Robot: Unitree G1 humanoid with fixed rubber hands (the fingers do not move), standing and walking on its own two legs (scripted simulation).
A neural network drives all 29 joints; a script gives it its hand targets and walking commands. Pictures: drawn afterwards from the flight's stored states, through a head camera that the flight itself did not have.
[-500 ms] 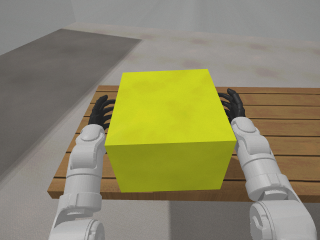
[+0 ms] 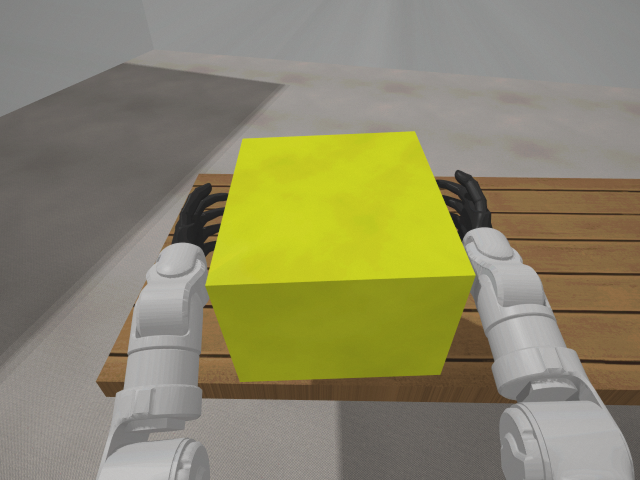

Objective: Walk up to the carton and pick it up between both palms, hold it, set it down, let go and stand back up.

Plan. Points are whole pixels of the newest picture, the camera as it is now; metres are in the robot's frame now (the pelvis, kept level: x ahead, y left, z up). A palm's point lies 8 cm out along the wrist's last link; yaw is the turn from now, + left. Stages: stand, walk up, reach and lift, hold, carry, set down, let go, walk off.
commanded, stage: hold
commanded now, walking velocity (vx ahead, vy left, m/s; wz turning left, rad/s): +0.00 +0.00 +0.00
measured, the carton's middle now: (333, 247) +0.41 -0.02 +0.13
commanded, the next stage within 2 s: none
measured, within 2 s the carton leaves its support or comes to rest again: neither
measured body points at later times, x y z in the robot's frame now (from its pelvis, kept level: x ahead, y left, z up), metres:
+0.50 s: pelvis -0.01 +0.00 +0.00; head -0.05 +0.01 +0.45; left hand +0.37 +0.16 +0.17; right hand +0.38 -0.19 +0.18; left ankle +0.01 +0.12 -0.75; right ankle +0.04 -0.14 -0.75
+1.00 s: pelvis -0.01 +0.00 +0.00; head -0.05 +0.01 +0.45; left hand +0.37 +0.16 +0.18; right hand +0.38 -0.19 +0.18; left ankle +0.01 +0.12 -0.75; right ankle +0.04 -0.14 -0.75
